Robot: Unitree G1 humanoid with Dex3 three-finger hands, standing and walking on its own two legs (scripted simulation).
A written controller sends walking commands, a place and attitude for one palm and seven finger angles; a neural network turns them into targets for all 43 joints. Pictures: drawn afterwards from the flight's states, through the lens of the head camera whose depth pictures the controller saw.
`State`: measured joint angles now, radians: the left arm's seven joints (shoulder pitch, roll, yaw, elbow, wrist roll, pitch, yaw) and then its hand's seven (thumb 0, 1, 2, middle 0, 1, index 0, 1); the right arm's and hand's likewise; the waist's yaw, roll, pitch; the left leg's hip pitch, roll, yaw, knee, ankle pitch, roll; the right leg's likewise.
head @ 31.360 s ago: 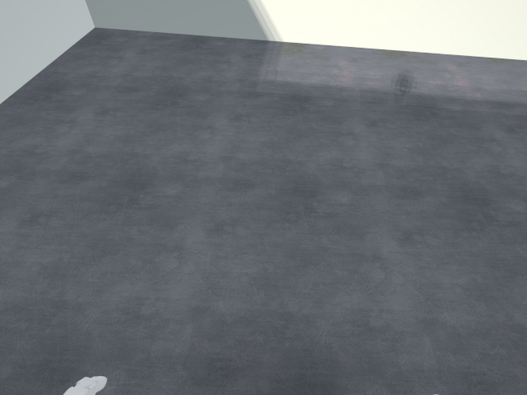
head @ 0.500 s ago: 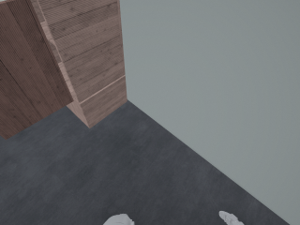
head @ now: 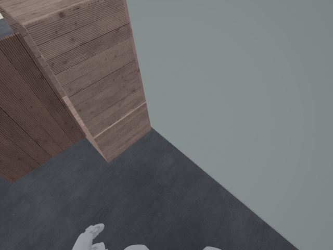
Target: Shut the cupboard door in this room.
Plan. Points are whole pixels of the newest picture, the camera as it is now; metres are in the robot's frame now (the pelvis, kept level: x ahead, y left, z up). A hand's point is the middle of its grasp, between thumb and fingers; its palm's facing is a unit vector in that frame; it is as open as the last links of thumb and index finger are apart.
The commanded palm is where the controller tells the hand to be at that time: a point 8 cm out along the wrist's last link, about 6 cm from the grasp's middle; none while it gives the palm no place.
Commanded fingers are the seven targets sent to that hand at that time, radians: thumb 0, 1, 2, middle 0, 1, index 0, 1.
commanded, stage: turn to face it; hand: left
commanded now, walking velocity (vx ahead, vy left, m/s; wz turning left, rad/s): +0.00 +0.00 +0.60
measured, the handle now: out of the picture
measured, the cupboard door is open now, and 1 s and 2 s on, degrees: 88 88 88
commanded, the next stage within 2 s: take the last steps up to it in 1.04 s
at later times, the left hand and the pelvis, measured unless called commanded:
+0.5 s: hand out of the picture -0.02 +0.27 -0.17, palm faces +0.34 -0.90 -0.26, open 7.4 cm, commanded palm none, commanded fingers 0.00 0.90 0.90 -0.20 -0.30 -0.20 -0.30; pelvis +0.01 +0.04 +0.00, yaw +17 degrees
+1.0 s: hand out of the picture +0.00 +0.19 -0.13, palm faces +0.51 -0.81 -0.29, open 7.4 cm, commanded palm none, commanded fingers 0.00 0.90 0.90 -0.20 -0.30 -0.20 -0.30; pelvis +0.02 -0.03 +0.01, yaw +33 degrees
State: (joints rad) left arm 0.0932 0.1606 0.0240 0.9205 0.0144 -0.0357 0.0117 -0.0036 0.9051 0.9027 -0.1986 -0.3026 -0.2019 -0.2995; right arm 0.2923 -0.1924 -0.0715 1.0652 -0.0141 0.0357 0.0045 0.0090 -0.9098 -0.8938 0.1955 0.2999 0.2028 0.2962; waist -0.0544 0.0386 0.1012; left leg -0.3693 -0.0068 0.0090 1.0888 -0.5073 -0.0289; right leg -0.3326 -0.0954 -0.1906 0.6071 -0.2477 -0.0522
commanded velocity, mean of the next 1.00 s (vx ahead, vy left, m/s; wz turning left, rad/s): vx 0.00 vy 0.00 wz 0.50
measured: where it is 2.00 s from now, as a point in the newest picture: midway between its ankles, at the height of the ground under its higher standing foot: outside the picture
